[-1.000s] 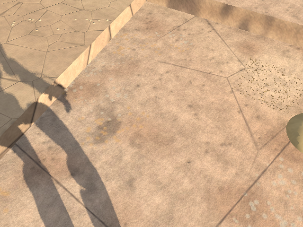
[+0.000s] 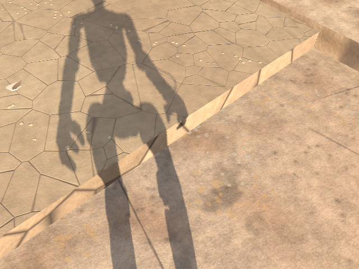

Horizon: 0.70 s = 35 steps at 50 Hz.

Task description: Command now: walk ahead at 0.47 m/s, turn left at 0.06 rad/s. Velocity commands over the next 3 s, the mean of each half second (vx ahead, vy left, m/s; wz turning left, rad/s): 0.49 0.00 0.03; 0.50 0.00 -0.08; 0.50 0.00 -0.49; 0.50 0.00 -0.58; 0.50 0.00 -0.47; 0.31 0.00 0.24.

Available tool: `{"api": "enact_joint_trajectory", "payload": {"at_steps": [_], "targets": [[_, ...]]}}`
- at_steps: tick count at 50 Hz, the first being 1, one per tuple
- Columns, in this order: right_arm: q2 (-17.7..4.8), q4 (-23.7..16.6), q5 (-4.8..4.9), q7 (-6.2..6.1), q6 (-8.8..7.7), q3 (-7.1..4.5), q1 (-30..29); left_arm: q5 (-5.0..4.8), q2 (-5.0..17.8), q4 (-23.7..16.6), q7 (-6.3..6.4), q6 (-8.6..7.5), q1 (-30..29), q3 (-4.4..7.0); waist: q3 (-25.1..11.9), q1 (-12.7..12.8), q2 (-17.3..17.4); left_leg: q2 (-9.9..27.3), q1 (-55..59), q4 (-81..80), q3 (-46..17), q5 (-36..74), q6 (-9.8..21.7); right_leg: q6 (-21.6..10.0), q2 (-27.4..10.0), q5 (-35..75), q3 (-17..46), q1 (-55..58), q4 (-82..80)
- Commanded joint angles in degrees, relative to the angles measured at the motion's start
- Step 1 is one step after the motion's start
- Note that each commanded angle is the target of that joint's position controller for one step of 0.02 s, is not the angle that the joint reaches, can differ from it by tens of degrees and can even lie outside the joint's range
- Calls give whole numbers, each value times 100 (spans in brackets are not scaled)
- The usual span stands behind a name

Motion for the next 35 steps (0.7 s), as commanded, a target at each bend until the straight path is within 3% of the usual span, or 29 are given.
{"api": "enact_joint_trajectory", "payload": {"at_steps": [1, 3, 7, 10, 13, 16, 17, 18, 19, 20, 21, 22, 23, 25, 28, 32, 35], "targets": [[-632, -37, 59, -44, -153, -128, 406, 94, 407, -281, -85, 16, -27, 89, 139, -113, 763, 1368, 848, -1508, -1450, 783, 629, 99, -304, 486, 101, -1317, 188], [-691, 132, 115, -46, -205, -143, 640, 95, 360, -372, -111, 57, -338, 85, 223, -97, 651, 1343, 906, -1580, -1193, 1469, 717, 220, -337, 739, 18, -1600, 66], [-594, 399, 117, -49, -212, -97, 981, 77, 256, -698, -123, 67, -1318, 24, 454, -238, 582, 1209, 965, -1652, -800, 2176, 754, 375, -321, 1368, -146, -1957, -838], [-639, 566, 104, -72, -233, -90, 1189, 39, 138, -889, -134, 46, -1939, -64, 536, -367, 588, 1187, 989, -1662, -613, 2566, 695, 305, -156, 1828, -315, -1590, -1819], [-734, 749, 82, -126, -226, -97, 1369, 26, 203, -1019, -101, 31, -2267, -75, 594, -388, 536, 1392, 1411, -1601, -616, 2998, 660, 83, -8, 1828, -373, -1337, -2412], [-866, 831, 35, -183, -205, -116, 1205, 24, 358, -883, -10, -14, -1779, -11, 275, -67, 615, 1473, 1834, -756, -476, 4906, 506, -234, 342, 1218, -478, -488, -2684], [-937, 852, -1, -191, -176, -137, 1152, 25, 484, -682, 42, -42, -1173, 51, -81, 192, 633, 1415, 1876, 41, -411, 5485, 431, -346, 528, 972, -512, 181, -2801], [-940, 857, 6, -189, -142, -133, 1096, 65, 615, -358, 106, -97, -198, 125, -604, 613, 497, 1210, 1477, 1249, -240, 5166, 332, -496, 540, 1144, -476, 1405, -3151], [-716, 718, 44, -172, -148, -58, 1219, 201, 1067, -159, 189, -127, 766, 247, -1321, 864, -25, 903, 337, 2999, -48, 3197, 268, -766, -641, 443, 790, 2887, -3208], [-101, 687, 228, -91, -146, 34, 1975, 229, 1547, -122, 172, -114, 809, 365, -1912, 382, -1420, -320, -1780, 5108, -47, -1526, 42, -1605, -2178, 4, 3830, 4218, -3898], [-717, 707, 78, -124, -140, -112, 1433, -21, 1203, -178, 120, -77, 305, 308, -1450, 353, -407, -55, -2262, 5432, -831, -1472, 180, -1409, -1876, -247, 4012, 3666, -4338], [-730, 562, 97, -95, -173, -138, 998, -73, 886, -265, 111, -91, -321, 221, -617, 117, -197, 258, -2371, 5230, -756, -863, 206, -1249, -1718, -66, 2969, 2788, -4435], [-621, 537, 95, -78, -196, -107, 798, -43, 571, -262, 88, -134, -570, 140, -261, 8, 82, 458, -2197, 4934, -676, -539, 197, -1131, -1483, 591, 2383, 2141, -4631], [-424, 597, -34, -24, -58, -74, 888, -59, 311, -105, 113, -206, -639, 48, -29, -291, -85, 686, -1675, 4448, -609, -375, 84, -867, -1065, 1297, 1523, 1366, -4868], [-268, 569, -79, 60, 78, -55, 715, -95, 406, 138, 111, -338, -292, 57, 58, -374, -106, 771, -1716, 4037, -419, -176, -75, -896, -916, 1808, 1036, 1165, -5124], [-294, 239, -54, 93, 115, -39, -337, -111, 450, 346, 112, -348, 68, 49, 392, -193, -81, 940, -2409, 2942, -183, 658, -300, -844, -720, 1842, 649, 1353, -5424], [-186, 54, 1, 104, 78, 25, -976, -109, 455, 462, 115, -339, 288, 31, 445, -22, -118, 820, -2250, 1870, 6, 1179, -347, -736, -594, 2215, 383, 1503, -5386]]}}
Next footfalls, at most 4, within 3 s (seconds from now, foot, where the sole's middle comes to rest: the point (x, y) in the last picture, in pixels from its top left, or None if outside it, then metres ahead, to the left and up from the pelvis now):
0.36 right None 0.38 -0.10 -0.78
0.90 left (162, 224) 0.67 0.09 -0.78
1.46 right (217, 176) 0.91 -0.14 -0.78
1.92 left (213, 107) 1.22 -0.11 -0.66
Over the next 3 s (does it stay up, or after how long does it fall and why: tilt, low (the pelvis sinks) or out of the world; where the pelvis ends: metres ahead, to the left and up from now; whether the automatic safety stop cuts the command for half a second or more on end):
stays up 1.39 -0.56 -0.02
